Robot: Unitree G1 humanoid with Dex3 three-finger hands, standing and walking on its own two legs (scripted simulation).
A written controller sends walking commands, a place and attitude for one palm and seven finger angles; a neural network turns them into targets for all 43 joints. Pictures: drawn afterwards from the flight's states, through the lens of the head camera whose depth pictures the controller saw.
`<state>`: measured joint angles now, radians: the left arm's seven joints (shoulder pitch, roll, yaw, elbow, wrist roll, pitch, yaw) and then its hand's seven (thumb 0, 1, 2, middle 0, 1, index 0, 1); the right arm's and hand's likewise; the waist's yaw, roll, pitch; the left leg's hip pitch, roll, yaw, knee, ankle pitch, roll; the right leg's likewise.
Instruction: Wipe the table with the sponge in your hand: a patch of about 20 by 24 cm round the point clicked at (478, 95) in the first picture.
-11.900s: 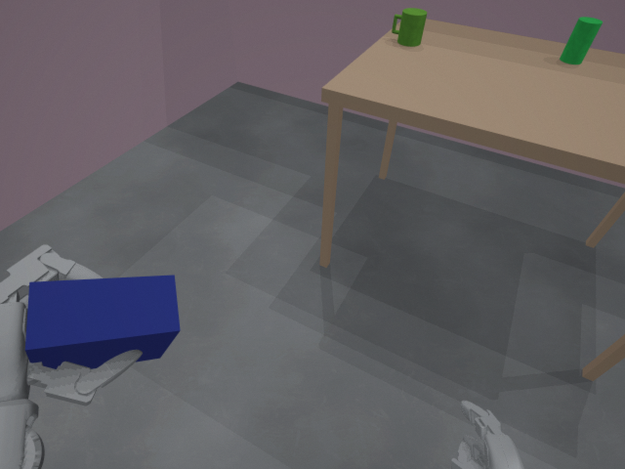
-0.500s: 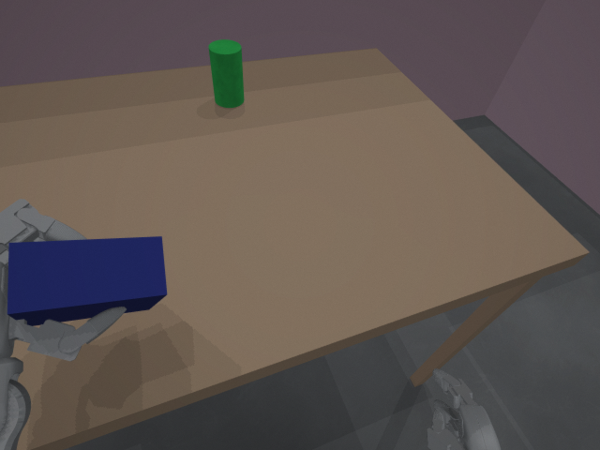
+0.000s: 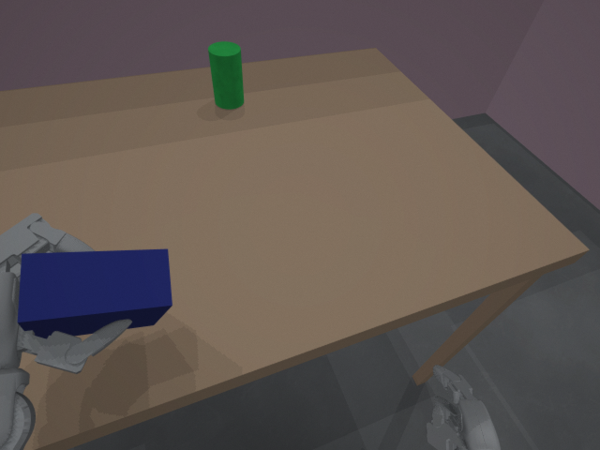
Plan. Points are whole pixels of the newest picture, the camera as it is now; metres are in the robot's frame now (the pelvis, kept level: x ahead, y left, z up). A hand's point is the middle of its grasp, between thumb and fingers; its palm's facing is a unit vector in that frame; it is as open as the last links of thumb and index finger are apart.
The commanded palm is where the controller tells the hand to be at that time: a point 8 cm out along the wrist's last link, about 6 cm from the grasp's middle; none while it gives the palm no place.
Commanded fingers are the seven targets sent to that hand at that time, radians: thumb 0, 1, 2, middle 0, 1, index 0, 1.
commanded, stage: look again from close up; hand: left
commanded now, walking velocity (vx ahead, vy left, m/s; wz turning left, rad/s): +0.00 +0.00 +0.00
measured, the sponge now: (120, 294) +0.23 +0.22 +0.14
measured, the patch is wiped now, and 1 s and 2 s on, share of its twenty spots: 0.00 0.00 0.00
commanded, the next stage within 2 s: turn the palm down, sponge in hand in 0.30 s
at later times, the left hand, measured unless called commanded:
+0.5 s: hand (36, 245) +0.24 +0.28 +0.19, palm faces +0.44 -0.77 -0.46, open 9.7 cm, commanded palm +0.17 +0.28 +0.18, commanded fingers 0.00 0.10 1.30 -1.20 -1.60 -1.20 -1.60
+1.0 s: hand (82, 304) +0.21 +0.23 +0.16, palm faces +0.33 -0.59 -0.73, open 9.7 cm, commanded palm +0.16 +0.26 +0.20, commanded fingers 0.00 0.10 1.30 -1.20 -1.60 -1.20 -1.60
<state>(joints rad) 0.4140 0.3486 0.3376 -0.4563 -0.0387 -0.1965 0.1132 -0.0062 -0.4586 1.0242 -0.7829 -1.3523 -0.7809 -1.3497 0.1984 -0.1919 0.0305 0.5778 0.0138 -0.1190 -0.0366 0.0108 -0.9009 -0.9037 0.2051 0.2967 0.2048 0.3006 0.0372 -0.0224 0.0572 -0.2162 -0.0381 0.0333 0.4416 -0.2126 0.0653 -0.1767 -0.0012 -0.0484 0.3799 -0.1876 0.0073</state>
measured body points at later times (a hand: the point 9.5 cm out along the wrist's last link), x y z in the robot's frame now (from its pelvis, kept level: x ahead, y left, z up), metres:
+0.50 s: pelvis +0.00 -0.01 -0.01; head +0.01 +0.01 +0.44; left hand +0.21 +0.32 +0.22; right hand +0.19 -0.22 -0.08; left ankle +0.02 +0.07 -0.74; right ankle +0.01 -0.12 -0.74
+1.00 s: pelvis -0.01 -0.06 -0.02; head -0.02 -0.09 +0.43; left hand +0.18 +0.26 +0.20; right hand +0.22 -0.26 -0.09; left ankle +0.02 +0.07 -0.74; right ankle +0.01 -0.13 -0.74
